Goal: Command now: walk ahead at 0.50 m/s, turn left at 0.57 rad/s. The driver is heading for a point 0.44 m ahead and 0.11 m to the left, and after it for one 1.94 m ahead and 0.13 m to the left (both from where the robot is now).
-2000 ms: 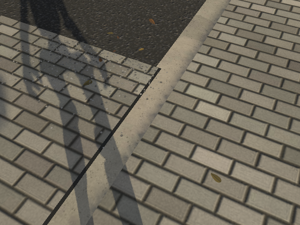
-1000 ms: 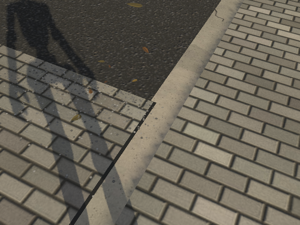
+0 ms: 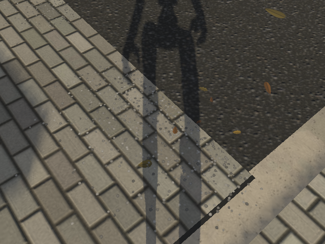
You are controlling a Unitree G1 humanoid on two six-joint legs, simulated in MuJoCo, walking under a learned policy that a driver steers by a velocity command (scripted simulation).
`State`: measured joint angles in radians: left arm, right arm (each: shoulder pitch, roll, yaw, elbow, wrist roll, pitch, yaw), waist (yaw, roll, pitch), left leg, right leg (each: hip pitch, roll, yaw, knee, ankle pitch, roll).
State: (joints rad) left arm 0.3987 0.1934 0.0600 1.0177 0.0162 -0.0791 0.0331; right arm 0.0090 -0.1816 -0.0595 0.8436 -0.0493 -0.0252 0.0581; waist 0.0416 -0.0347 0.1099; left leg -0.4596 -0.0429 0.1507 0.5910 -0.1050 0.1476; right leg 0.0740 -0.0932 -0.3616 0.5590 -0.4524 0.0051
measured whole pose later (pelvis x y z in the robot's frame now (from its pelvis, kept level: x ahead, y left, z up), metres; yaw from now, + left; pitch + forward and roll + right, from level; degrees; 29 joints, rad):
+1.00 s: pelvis +0.44 +0.06 -0.02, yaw +24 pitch +0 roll -2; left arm 0.30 0.23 0.04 0.91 0.01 0.01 0.00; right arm 0.09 -0.18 -0.01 0.84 -0.02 -0.01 -0.02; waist 0.06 -0.02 0.05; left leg -0.31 0.01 0.06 0.47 -0.15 0.06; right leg -0.32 -0.02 -0.03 0.83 -0.53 -0.01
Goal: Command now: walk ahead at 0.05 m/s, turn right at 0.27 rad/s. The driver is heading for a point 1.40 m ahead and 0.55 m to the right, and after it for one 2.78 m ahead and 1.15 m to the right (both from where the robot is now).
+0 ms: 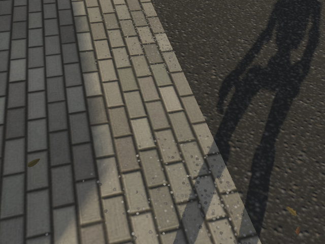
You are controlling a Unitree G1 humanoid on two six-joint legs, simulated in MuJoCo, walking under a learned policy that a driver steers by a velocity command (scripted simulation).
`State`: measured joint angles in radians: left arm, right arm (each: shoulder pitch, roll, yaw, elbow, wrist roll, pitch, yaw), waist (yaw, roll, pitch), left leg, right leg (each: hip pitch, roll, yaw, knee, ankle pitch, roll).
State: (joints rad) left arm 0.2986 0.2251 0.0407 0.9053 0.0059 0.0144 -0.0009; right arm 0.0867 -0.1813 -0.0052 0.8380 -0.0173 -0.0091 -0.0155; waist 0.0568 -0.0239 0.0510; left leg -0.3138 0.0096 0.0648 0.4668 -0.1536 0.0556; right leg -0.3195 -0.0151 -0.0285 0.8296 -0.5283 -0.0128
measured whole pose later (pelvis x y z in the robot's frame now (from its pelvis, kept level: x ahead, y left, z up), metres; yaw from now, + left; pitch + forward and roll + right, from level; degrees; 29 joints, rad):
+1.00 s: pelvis +0.19 -0.06 +0.01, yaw -33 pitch +2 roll +0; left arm 0.25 0.31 0.07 0.79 0.04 -0.02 -0.05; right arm 0.32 -0.24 -0.04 0.84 -0.03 -0.09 0.01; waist -0.02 -0.07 0.00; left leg -0.12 -0.02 0.06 0.31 -0.22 0.04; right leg -0.54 0.02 0.08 1.05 -0.26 -0.06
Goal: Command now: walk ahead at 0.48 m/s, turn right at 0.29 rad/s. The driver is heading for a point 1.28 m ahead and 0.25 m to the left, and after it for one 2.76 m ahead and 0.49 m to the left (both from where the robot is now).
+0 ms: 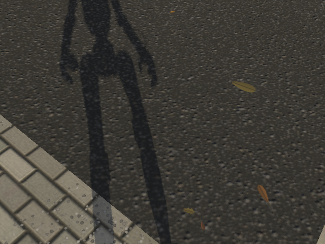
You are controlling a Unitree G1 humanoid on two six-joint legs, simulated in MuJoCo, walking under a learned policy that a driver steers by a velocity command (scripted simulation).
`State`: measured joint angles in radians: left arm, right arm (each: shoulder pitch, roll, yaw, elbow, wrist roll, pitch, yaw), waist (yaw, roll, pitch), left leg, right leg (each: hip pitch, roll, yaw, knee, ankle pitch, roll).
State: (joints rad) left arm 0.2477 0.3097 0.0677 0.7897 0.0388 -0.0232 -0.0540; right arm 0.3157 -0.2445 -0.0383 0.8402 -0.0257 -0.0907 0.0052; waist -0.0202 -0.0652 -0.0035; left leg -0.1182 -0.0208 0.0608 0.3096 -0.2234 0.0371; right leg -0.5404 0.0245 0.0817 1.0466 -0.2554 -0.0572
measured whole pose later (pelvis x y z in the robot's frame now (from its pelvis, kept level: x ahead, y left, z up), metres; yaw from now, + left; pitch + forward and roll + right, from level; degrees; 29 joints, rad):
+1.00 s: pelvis +0.33 -0.02 -0.01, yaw -3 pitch -2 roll +0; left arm 0.28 0.19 -0.01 1.11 0.01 -0.01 0.04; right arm 0.21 -0.18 0.00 1.04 0.00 -0.01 -0.04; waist 0.01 -0.01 0.04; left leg -0.21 -0.04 0.06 0.41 -0.18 0.06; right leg -0.03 0.02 -0.05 0.36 -0.31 -0.03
